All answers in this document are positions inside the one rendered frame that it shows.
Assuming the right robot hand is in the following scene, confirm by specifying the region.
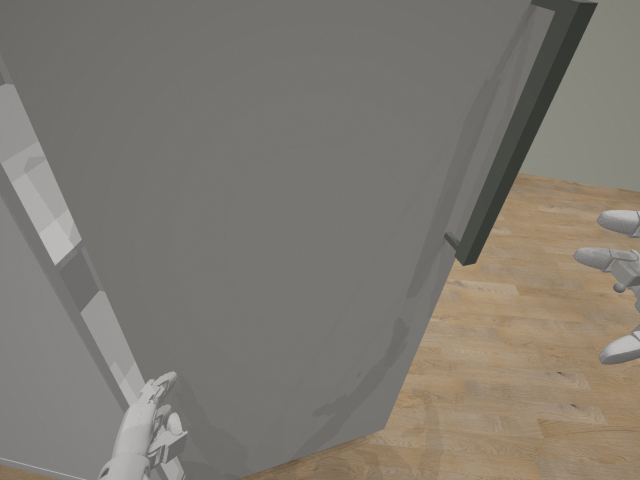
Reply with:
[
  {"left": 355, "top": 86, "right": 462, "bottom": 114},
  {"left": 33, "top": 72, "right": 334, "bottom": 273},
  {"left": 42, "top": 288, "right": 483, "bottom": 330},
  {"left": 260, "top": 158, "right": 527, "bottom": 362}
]
[{"left": 573, "top": 210, "right": 640, "bottom": 365}]

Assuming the robot left forearm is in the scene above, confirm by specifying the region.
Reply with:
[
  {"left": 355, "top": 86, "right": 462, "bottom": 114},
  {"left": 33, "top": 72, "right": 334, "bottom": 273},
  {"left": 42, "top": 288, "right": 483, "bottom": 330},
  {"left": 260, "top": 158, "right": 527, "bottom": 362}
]
[{"left": 97, "top": 453, "right": 151, "bottom": 480}]

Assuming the fridge door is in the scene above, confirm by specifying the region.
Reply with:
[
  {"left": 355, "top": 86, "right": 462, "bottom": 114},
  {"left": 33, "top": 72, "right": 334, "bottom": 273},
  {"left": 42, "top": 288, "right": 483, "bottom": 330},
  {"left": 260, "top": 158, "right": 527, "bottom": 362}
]
[{"left": 0, "top": 0, "right": 555, "bottom": 480}]

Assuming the handle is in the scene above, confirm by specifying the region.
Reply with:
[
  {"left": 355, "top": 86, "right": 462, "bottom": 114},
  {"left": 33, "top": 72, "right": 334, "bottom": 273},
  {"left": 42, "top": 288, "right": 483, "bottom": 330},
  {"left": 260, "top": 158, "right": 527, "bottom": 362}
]
[{"left": 444, "top": 0, "right": 598, "bottom": 266}]

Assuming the left robot hand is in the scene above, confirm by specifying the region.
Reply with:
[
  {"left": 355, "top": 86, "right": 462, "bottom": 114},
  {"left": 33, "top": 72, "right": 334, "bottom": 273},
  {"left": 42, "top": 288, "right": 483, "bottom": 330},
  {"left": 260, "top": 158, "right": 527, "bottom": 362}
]
[{"left": 111, "top": 372, "right": 188, "bottom": 470}]

